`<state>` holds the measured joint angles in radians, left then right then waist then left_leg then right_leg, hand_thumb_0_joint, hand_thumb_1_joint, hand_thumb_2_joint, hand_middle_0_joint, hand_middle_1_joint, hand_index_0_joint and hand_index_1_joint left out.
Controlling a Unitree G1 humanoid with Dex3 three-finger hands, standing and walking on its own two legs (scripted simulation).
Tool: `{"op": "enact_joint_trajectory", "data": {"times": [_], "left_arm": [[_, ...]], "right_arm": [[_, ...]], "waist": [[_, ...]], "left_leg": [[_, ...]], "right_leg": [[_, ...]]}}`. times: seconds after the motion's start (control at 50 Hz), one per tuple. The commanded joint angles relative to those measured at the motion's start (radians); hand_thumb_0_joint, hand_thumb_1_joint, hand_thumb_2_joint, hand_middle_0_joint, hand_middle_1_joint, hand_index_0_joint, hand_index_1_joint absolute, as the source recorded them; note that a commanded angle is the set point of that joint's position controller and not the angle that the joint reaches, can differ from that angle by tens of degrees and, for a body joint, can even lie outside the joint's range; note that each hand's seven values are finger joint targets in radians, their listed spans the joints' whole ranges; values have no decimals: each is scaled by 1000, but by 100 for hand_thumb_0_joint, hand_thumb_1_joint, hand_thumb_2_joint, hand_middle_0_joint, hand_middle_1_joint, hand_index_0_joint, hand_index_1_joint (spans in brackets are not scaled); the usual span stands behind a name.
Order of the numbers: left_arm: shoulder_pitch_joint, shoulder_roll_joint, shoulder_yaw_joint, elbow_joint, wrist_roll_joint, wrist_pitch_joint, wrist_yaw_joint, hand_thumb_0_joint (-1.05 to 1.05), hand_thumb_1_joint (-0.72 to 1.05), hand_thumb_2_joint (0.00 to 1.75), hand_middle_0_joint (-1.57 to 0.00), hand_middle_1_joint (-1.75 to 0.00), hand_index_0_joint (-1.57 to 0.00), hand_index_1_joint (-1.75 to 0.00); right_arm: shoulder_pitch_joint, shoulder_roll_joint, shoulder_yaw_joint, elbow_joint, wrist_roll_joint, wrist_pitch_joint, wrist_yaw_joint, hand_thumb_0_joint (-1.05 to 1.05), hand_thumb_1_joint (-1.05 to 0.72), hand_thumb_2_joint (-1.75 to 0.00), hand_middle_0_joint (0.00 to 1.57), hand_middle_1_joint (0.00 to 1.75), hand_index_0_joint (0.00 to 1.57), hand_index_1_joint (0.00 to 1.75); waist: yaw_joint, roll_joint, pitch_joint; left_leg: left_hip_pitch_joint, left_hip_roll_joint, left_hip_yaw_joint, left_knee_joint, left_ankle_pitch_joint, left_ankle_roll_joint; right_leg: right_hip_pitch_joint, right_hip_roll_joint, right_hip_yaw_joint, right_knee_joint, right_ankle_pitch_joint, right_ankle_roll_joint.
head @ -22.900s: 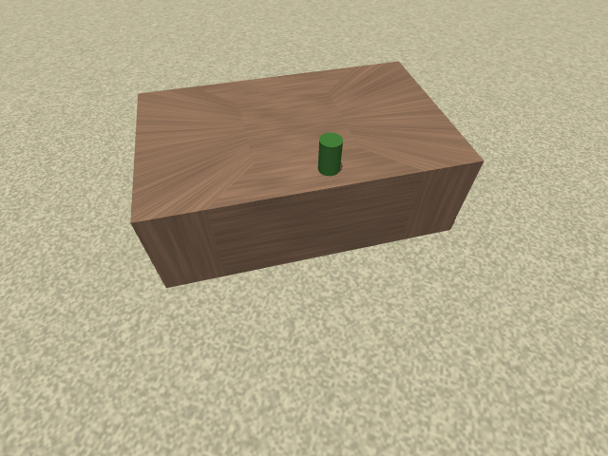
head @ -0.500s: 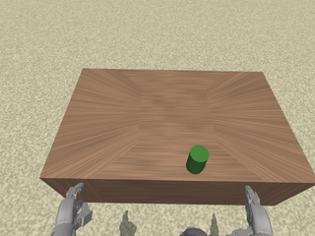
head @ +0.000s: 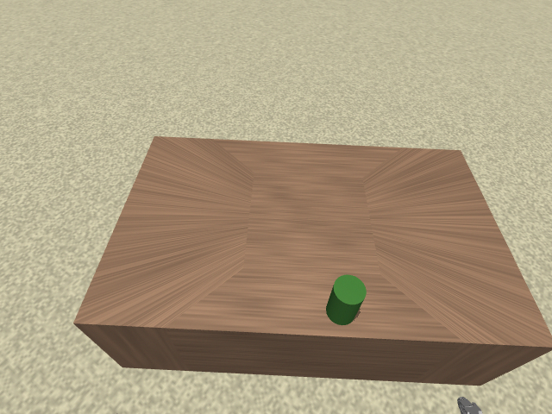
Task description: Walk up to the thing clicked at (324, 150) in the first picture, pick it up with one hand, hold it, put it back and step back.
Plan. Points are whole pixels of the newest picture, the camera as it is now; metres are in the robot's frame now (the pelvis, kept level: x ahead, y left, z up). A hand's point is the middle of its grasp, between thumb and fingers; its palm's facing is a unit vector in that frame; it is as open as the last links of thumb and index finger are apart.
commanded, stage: home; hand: right
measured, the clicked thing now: (344, 300) +0.42 -0.17 -0.31
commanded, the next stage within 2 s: stand in 1.28 s
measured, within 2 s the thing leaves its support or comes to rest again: neither
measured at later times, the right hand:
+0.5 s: hand out of the picture +0.03 -0.26 -0.14, palm faces -0.02 +0.93 -0.36, open 17.5 cm
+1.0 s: hand out of the picture +0.04 -0.25 -0.14, palm faces -0.04 +0.94 -0.35, open 17.5 cm
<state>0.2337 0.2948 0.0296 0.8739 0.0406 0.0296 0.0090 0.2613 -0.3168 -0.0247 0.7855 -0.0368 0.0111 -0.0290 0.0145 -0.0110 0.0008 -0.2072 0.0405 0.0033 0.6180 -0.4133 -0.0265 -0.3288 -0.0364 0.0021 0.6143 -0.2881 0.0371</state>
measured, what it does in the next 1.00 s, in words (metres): stands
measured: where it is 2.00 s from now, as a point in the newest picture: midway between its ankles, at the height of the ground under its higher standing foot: outside the picture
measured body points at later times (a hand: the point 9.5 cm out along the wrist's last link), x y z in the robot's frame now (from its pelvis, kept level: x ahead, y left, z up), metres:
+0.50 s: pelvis -0.02 -0.01 +0.02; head -0.03 +0.00 +0.47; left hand +0.06 +0.28 -0.12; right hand +0.03 -0.30 -0.11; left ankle -0.05 +0.13 -0.73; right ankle +0.02 -0.14 -0.73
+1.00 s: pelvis -0.02 -0.01 +0.02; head -0.02 +0.00 +0.47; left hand +0.03 +0.28 -0.12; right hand +0.04 -0.30 -0.11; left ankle -0.05 +0.13 -0.73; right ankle +0.02 -0.14 -0.73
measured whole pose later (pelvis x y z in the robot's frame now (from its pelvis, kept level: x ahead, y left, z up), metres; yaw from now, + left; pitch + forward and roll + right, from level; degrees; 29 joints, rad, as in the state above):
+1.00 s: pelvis -0.02 -0.01 +0.02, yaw +0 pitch -3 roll +0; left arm 0.14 0.33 0.01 1.14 0.01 0.02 0.00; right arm 0.18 -0.33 0.01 1.09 -0.02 0.00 -0.01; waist 0.01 -0.01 0.05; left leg -0.06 0.04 0.00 0.37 -0.26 -0.04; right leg -0.18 -0.03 -0.01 0.37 -0.14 0.03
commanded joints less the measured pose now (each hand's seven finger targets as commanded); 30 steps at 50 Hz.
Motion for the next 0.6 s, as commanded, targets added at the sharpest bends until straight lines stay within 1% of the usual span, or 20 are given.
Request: {"op": "enact_joint_trajectory", "data": {"times": [0.0, 0.06, 0.08, 0.12, 0.16, 0.18, 0.2, 0.26, 0.28, 0.3, 0.32, 0.34, 0.38, 0.4, 0.42, 0.46, 0.5, 0.54, 0.56, 0.58], "left_arm": [[-52, 150, 31, -36, -5, -36, 21, 0, 90, 90, -20, -30, -20, -30], [-52, 167, 31, 7, -5, -34, 24, 0, 90, 90, -20, -30, -20, -30], [-70, 172, 32, 14, -6, -32, 26, 0, 90, 90, -20, -30, -20, -30], [-78, 179, 32, 38, -11, -26, 25, 0, 90, 90, -20, -30, -20, -30], [-81, 186, 32, 65, -11, -25, 25, 0, 90, 90, -20, -30, -20, -30], [-90, 188, 31, 73, -10, -24, 23, 0, 90, 90, -20, -30, -20, -30], [-100, 187, 31, 80, -11, -24, 21, 0, 90, 90, -20, -30, -20, -30], [-97, 201, 34, 108, -10, -26, 18, 0, 90, 90, -20, -30, -20, -30], [-109, 204, 34, 112, -10, -27, 18, 0, 90, 90, -20, -30, -20, -30], [-118, 200, 33, 118, -10, -27, 17, 0, 90, 90, -20, -30, -20, -30], [-117, 204, 33, 127, -11, -27, 16, 0, 90, 90, -20, -30, -20, -30], [-111, 205, 32, 132, -9, -29, 16, 0, 90, 90, -20, -30, -20, -30], [-135, 208, 31, 137, -10, -33, 14, 0, 90, 90, -20, -30, -20, -30], [-142, 206, 30, 139, -13, -34, 13, 0, 90, 90, -20, -30, -20, -30], [-144, 208, 30, 145, -15, -31, 11, 0, 90, 90, -20, -30, -20, -30], [-134, 205, 27, 157, -17, -32, 10, 0, 90, 90, -20, -30, -20, -30], [-148, 213, 28, 163, -16, -31, 8, 0, 90, 90, -20, -30, -20, -30], [-137, 212, 24, 176, -16, -30, 5, 0, 90, 90, -20, -30, -20, -30], [-143, 217, 25, 175, -16, -30, 4, 0, 90, 90, -20, -30, -20, -30], [-138, 221, 25, 179, -14, -31, 5, 0, 90, 90, -20, -30, -20, -30]], "right_arm": [[-16, -160, -47, -4, 8, -33, -17, 0, 55, -5, 5, 5, 5, 5], [-24, -164, -42, 53, 11, -28, -22, 0, 55, -5, 5, 5, 5, 5], [-20, -176, -43, 70, 10, -27, -24, 0, 56, -4, 5, 5, 5, 5], [-45, -184, -39, 100, 9, -27, -25, 0, 57, -4, 5, 5, 5, 5], [-58, -185, -35, 124, 9, -27, -25, 0, 58, -3, 5, 5, 5, 5], [-50, -186, -33, 138, 9, -27, -25, 0, 58, -3, 5, 5, 5, 5], [-48, -195, -31, 151, 11, -28, -24, 0, 58, -3, 5, 5, 5, 5], [-73, -198, -30, 170, 8, -30, -21, 0, 57, -4, 5, 5, 5, 5], [-68, -200, -28, 177, 10, -32, -21, 0, 57, -4, 5, 5, 5, 5], [-67, -198, -26, 186, 9, -31, -19, 0, 56, -4, 5, 5, 5, 5], [-64, -191, -24, 196, 7, -28, -17, 0, 57, -4, 5, 5, 5, 5], [-74, -204, -29, 196, 9, -30, -16, 0, 58, -3, 5, 5, 5, 5], [-65, -200, -25, 208, 7, -28, -13, 0, 57, -4, 5, 5, 5, 5], [-64, -203, -26, 214, 8, -31, -13, 0, 58, -3, 5, 5, 5, 5], [-62, -203, -24, 220, 8, -30, -13, 0, 59, -3, 5, 4, 5, 4], [-71, -209, -24, 227, 8, -30, -12, 0, 57, -4, 5, 5, 5, 5], [-71, -208, -22, 230, 7, -30, -11, 0, 58, -3, 5, 5, 5, 5], [-77, -207, -19, 234, 9, -30, -8, 0, 56, -4, 5, 5, 5, 5], [-74, -215, -20, 236, 9, -29, -8, 0, 57, -4, 5, 5, 5, 5], [-84, -213, -20, 234, 10, -29, -6, 0, 57, -4, 5, 5, 5, 5]], "waist": [[-19, -6, -76], [-20, -18, -73], [-26, 3, -69], [-13, 16, -42], [-8, 12, -27], [-10, 17, -10], [-13, 34, 3], [1, 6, 18], [-7, 15, 11], [-5, 24, 23], [-2, 4, 48], [-3, 3, 23], [-11, -6, 33], [-12, 5, 18], [-11, 18, 28], [-3, 26, 30], [-8, 14, 40], [-2, 18, 54], [-6, 19, 49], [-1, 0, 45]], "left_leg": [[14, 55, -34, -132, 435, 25], [41, 56, -28, -152, 456, 20], [33, 58, -27, -171, 455, 19], [27, 61, -35, -207, 408, 19], [30, 62, -37, -229, 382, 17], [14, 62, -39, -251, 342, 17], [3, 64, -41, -263, 332, 20], [11, 63, -47, -282, 266, 24], [36, 70, -48, -285, 293, 25], [5, 70, -52, -293, 260, 26], [-13, 61, -48, -302, 204, 25], [30, 67, -49, -294, 236, 30], [11, 67, -49, -296, 227, 29], [25, 73, -53, -304, 246, 31], [14, 69, -50, -314, 216, 29], [6, 72, -56, -321, 213, 31], [-2, 70, -55, -332, 179, 31], [-15, 69, -62, -342, 145, 32], [-16, 70, -62, -348, 135, 32], [-5, 68, -62, -337, 149, 34]], "right_leg": [[173, -51, 54, -108, 389, -56], [206, -58, 59, -139, 438, -56], [221, -56, 57, -144, 416, -57], [229, -55, 59, -177, 350, -52], [234, -54, 61, -202, 322, -50], [236, -52, 63, -216, 276, -47], [246, -52, 64, -222, 270, -48], [230, -54, 65, -256, 198, -43], [225, -57, 68, -256, 226, -45], [237, -53, 63, -260, 207, -41], [225, -53, 70, -279, 151, -37], [218, -59, 74, -285, 169, -42], [225, -55, 71, -291, 150, -40], [232, -61, 77, -287, 177, -43], [226, -55, 73, -288, 159, -40], [240, -59, 73, -291, 172, -40], [228, -56, 72, -293, 138, -38], [216, -54, 71, -298, 114, -37], [220, -55, 72, -296, 114, -37], [210, -55, 70, -301, 100, -37]]}}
